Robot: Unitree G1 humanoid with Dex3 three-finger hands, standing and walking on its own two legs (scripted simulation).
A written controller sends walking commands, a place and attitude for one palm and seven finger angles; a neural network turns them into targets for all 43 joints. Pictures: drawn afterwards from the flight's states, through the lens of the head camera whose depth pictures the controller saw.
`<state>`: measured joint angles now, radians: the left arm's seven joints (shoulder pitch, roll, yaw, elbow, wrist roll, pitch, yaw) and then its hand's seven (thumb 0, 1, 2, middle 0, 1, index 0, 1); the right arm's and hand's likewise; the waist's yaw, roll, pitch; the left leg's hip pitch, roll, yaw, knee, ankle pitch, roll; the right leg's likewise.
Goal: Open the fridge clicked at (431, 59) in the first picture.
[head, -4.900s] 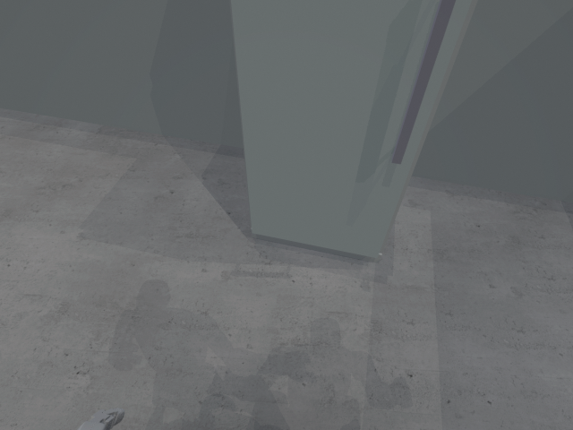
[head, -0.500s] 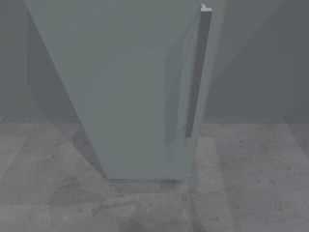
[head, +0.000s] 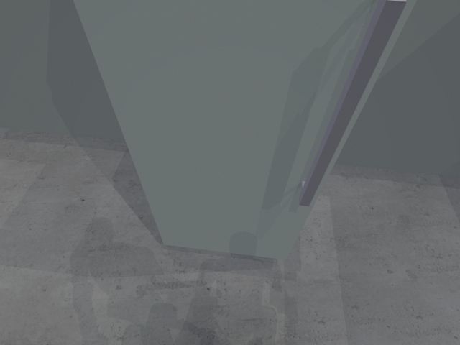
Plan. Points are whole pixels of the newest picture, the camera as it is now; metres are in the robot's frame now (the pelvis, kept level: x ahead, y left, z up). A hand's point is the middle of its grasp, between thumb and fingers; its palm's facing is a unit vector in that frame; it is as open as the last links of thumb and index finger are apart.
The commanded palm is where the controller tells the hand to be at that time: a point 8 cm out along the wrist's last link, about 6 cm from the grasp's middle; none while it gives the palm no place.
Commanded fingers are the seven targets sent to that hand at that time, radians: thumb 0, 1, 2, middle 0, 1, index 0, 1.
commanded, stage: come to a stop and stand still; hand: right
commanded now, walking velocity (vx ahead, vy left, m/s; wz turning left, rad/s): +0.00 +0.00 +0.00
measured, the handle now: (331, 126) +0.51 -0.14 +0.10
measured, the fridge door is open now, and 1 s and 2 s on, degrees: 0 0 0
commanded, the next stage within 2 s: look again from close up in 0.36 s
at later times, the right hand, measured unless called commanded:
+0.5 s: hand out of the picture +0.00 -0.17 -0.17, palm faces +0.05 +0.97 -0.23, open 7.3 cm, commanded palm none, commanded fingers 0.00 -0.90 -0.90 0.20 0.30 0.20 0.30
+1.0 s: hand out of the picture -0.03 -0.19 -0.17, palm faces +0.01 +0.98 -0.20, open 7.4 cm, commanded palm none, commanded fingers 0.00 -0.90 -0.90 0.20 0.30 0.20 0.30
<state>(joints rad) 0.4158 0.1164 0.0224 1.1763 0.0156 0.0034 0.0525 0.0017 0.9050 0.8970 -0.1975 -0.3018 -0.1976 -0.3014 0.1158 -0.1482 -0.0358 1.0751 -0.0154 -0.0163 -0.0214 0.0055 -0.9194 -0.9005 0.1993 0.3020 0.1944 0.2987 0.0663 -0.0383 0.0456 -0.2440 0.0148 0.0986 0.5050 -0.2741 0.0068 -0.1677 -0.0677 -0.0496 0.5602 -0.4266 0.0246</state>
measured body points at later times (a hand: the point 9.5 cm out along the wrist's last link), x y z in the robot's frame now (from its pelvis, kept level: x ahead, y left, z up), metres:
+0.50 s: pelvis +0.01 +0.01 +0.01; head +0.03 +0.02 +0.46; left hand +0.04 +0.24 -0.15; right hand +0.00 -0.22 -0.15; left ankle -0.01 +0.12 -0.73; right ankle -0.04 -0.12 -0.73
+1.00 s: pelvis -0.03 -0.02 +0.01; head -0.02 -0.01 +0.46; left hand -0.04 +0.19 -0.16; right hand -0.03 -0.24 -0.15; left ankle -0.01 +0.11 -0.73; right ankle -0.02 -0.12 -0.73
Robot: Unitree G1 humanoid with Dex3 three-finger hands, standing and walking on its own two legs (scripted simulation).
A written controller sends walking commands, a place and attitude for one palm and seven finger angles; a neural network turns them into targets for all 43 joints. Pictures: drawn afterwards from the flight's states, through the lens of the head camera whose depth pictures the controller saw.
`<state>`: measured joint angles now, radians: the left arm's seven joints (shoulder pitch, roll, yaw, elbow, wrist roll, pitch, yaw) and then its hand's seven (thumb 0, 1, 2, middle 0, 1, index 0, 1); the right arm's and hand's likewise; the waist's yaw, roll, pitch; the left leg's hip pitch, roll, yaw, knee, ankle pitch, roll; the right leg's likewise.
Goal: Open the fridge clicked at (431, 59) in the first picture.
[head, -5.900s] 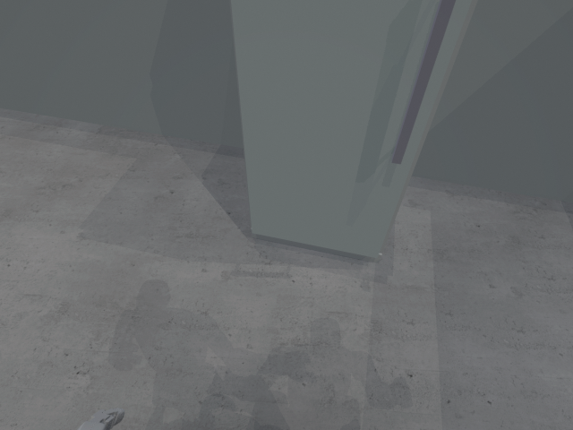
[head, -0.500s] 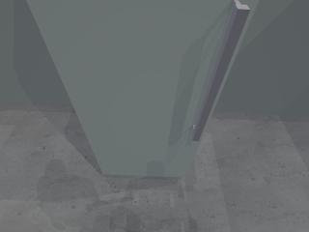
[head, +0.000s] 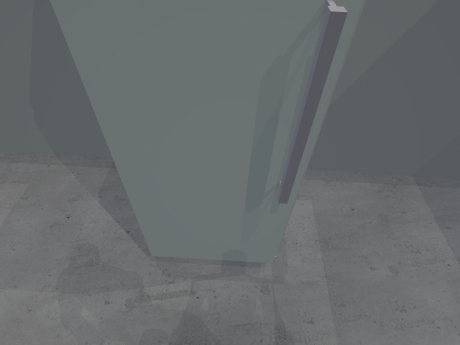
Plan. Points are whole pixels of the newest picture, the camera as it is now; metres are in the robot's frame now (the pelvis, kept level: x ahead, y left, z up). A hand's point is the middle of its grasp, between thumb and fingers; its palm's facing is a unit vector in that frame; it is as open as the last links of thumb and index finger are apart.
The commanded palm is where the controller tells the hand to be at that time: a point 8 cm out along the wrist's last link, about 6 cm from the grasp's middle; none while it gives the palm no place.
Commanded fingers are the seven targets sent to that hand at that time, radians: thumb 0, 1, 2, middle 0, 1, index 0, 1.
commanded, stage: look again from close up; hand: right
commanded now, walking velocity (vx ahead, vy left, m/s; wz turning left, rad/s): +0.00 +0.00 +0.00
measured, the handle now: (300, 126) +0.54 -0.12 +0.10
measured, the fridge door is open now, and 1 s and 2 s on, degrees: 0 0 0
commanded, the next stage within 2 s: shuffle to correct the standing spot in 0.24 s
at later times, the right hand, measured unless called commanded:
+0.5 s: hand out of the picture +0.01 -0.15 -0.18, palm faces +0.02 +0.98 -0.18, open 7.4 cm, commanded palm none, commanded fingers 0.00 -0.90 -0.90 0.20 0.30 0.20 0.30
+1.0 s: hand out of the picture +0.07 -0.16 -0.17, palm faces +0.04 +0.97 -0.23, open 7.4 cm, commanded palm none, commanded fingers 0.00 -0.90 -0.90 0.20 0.30 0.20 0.30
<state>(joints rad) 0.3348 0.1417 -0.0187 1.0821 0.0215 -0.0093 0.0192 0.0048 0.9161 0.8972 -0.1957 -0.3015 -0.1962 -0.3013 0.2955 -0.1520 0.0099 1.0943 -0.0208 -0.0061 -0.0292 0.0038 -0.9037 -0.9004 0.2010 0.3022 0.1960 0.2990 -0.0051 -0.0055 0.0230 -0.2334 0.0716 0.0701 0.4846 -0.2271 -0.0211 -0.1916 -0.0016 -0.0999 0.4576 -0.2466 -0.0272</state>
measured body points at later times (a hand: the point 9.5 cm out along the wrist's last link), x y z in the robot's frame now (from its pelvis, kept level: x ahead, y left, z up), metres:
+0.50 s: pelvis +0.02 +0.01 +0.00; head +0.02 +0.02 +0.45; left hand +0.01 +0.23 -0.17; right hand +0.01 -0.20 -0.16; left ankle +0.02 +0.13 -0.74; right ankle +0.00 -0.10 -0.74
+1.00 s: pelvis +0.06 +0.02 +0.00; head +0.10 +0.02 +0.45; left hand +0.09 +0.25 -0.16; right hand +0.07 -0.21 -0.16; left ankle +0.02 +0.13 -0.73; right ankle +0.00 -0.10 -0.73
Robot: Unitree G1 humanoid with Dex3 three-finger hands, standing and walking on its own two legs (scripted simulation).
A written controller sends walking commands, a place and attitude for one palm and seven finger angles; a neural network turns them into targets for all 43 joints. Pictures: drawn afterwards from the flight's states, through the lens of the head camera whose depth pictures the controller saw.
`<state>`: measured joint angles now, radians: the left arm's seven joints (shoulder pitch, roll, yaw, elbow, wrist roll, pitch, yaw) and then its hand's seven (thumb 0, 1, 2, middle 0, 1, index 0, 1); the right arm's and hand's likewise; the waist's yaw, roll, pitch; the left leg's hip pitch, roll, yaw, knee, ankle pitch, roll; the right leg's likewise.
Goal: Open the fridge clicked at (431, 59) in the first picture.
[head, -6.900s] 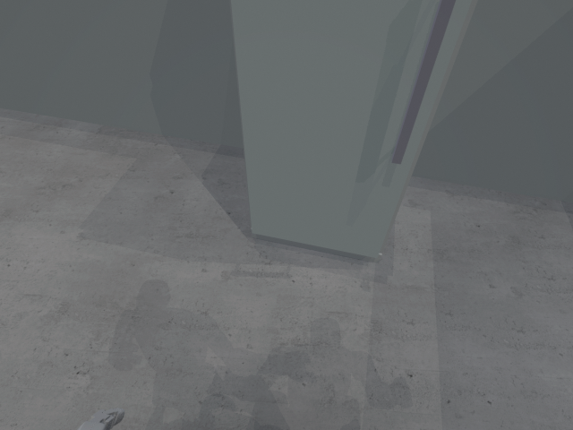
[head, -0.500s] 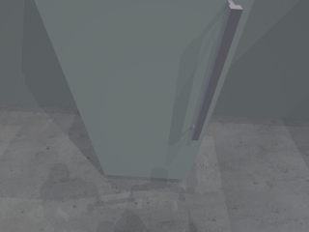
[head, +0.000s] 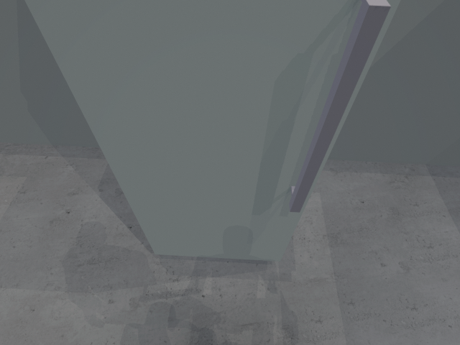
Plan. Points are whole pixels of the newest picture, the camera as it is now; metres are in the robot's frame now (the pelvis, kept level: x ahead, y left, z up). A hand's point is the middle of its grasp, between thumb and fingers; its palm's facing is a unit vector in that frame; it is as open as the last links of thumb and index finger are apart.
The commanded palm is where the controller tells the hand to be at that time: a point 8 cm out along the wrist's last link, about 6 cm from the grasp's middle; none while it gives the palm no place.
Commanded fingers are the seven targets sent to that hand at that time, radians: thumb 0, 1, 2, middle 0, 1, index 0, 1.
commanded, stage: come to a stop and stand still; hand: right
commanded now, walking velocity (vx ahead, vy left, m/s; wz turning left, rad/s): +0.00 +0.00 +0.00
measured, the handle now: (318, 133) +0.48 -0.14 +0.10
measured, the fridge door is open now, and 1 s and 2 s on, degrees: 0 0 0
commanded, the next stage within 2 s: look again from close up in 1.30 s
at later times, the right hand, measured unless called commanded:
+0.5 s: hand out of the picture -0.03 -0.18 -0.17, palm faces +0.03 +0.98 -0.21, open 7.4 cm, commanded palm none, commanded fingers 0.00 -0.90 -0.90 0.20 0.30 0.20 0.30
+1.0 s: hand out of the picture -0.08 -0.18 -0.18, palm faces +0.05 +0.98 -0.20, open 7.4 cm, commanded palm none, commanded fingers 0.00 -0.90 -0.90 0.20 0.30 0.20 0.30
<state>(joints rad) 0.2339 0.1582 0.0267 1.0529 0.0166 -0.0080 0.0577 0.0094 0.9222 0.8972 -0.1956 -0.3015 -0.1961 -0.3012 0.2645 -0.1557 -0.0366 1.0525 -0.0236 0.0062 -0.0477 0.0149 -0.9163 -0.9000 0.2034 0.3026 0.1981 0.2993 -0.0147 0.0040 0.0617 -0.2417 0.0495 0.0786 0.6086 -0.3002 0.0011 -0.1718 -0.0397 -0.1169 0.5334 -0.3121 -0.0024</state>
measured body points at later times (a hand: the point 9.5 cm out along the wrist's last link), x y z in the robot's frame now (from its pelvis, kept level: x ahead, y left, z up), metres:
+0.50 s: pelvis -0.06 +0.01 +0.00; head -0.06 +0.01 +0.45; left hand -0.04 +0.23 -0.16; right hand -0.03 -0.23 -0.15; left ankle -0.04 +0.11 -0.74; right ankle -0.06 -0.12 -0.74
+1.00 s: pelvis -0.08 -0.02 +0.00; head -0.09 -0.01 +0.45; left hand -0.06 +0.21 -0.16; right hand -0.08 -0.24 -0.16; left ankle -0.04 +0.11 -0.74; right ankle -0.06 -0.12 -0.74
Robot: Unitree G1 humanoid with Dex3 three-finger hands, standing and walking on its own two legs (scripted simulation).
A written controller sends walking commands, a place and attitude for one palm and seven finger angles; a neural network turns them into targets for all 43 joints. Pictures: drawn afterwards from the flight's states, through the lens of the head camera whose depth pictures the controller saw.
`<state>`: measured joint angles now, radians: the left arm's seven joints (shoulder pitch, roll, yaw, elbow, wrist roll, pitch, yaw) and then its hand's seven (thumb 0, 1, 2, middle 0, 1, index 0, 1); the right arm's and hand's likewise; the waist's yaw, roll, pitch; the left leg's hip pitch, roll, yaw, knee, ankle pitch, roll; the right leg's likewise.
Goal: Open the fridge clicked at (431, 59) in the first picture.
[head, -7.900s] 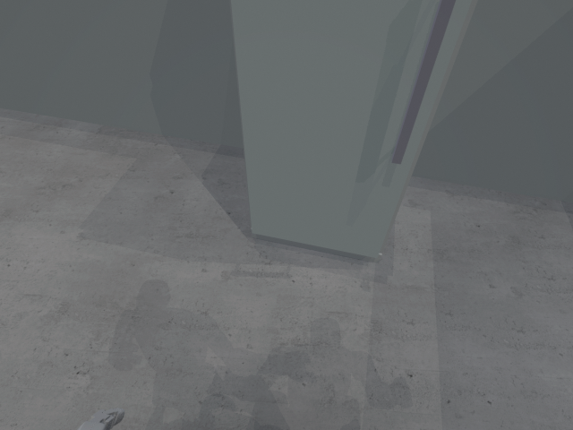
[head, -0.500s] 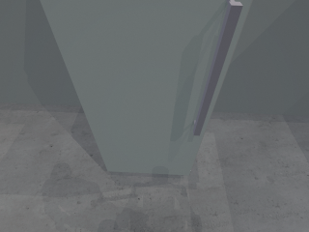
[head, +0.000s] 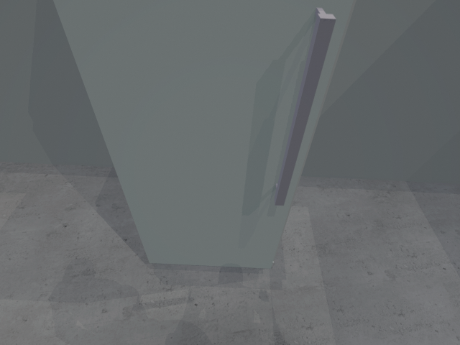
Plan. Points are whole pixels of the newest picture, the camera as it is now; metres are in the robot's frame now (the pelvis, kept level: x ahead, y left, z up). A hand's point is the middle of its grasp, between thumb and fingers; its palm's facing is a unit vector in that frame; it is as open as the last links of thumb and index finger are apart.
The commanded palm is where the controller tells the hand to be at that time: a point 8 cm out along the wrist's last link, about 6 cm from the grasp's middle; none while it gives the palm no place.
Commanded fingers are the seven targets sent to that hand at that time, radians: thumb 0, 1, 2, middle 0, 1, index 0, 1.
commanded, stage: come to a stop and stand still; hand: right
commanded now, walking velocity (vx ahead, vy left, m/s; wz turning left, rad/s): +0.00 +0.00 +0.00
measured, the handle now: (294, 128) +0.56 -0.11 +0.10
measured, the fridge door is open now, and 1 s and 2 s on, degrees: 0 0 0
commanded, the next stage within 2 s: look again from close up in 0.30 s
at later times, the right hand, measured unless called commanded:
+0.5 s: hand out of the picture -0.02 -0.17 -0.17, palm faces +0.03 +0.98 -0.18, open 7.4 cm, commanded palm none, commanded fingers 0.00 -0.90 -0.90 0.20 0.30 0.20 0.30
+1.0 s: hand out of the picture -0.03 -0.16 -0.17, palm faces +0.05 +0.99 -0.16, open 7.4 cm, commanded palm none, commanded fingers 0.00 -0.90 -0.90 0.20 0.30 0.20 0.30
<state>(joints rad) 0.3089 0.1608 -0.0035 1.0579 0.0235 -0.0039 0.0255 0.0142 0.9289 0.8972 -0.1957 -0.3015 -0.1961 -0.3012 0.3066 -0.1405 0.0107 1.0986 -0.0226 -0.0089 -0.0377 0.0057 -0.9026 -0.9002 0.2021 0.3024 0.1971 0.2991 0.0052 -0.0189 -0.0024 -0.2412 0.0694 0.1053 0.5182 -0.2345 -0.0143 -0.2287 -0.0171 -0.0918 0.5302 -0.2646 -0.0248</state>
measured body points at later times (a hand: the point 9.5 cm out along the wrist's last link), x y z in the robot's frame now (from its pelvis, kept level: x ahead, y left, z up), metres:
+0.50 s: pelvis -0.01 +0.00 +0.00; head -0.02 -0.01 +0.45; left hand +0.00 +0.22 -0.15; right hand -0.02 -0.22 -0.16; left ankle +0.03 +0.13 -0.73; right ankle +0.02 -0.10 -0.73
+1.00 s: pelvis -0.02 +0.00 +0.00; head -0.02 +0.00 +0.45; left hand -0.03 +0.21 -0.16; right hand -0.03 -0.21 -0.16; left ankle +0.03 +0.13 -0.73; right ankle +0.02 -0.10 -0.73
